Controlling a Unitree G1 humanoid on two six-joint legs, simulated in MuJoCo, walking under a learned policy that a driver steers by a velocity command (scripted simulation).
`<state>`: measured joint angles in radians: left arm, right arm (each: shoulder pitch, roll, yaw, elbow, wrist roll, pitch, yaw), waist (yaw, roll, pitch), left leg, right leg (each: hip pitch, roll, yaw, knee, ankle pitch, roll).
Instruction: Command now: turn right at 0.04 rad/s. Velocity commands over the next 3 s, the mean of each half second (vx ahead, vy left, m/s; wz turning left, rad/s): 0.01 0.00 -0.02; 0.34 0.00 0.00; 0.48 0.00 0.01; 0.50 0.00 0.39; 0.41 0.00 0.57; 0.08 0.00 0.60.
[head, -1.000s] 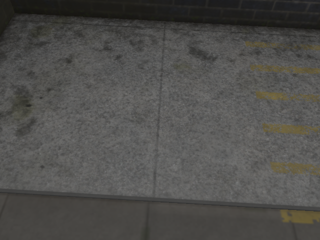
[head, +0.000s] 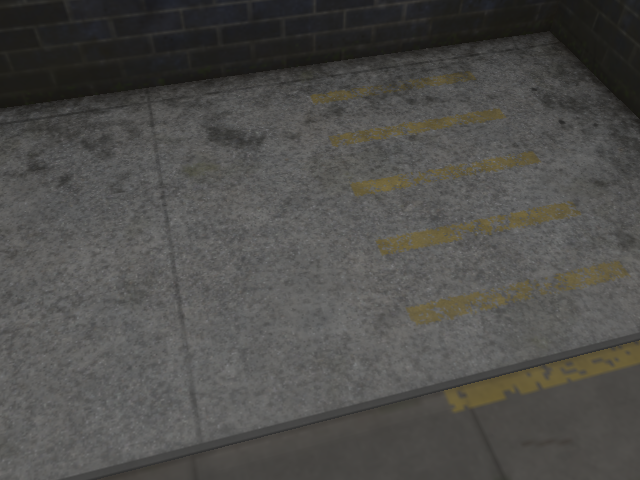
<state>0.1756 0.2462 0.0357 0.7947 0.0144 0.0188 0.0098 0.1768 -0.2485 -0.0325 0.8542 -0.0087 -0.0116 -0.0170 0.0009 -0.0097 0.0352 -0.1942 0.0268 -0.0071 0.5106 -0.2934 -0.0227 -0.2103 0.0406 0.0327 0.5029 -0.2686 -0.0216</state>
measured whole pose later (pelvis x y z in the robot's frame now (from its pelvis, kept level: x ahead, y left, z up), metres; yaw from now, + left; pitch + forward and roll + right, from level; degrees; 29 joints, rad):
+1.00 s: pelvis +0.15 +0.00 +0.00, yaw +0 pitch +1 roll +0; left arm 0.48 0.20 0.02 1.07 0.00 -0.08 0.01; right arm 0.02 -0.27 -0.03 0.87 0.02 -0.09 0.03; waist 0.08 0.03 0.02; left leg -0.63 0.07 0.03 0.70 -0.06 0.01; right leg 0.12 0.03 -0.01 0.16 -0.30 -0.03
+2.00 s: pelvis +0.71 +0.01 +0.01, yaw +15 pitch +0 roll -2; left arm 0.29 0.26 0.07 0.95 0.01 -0.10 0.01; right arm 0.17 -0.29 -0.08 0.82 0.02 -0.03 0.01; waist 0.05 0.04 0.02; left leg -0.70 0.12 -0.05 0.89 -0.07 0.02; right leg -0.04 0.01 -0.20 0.24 -0.21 -0.02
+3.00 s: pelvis +1.03 +0.18 +0.00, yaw +51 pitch +1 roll -1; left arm 0.11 0.28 0.06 0.75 0.01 0.01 0.04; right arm 0.19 -0.31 -0.07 0.63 0.01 0.07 -0.02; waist 0.02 0.01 0.08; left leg -0.46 0.05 -0.01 0.86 -0.39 -0.06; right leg -0.32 -0.05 -0.12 0.41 -0.11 -0.02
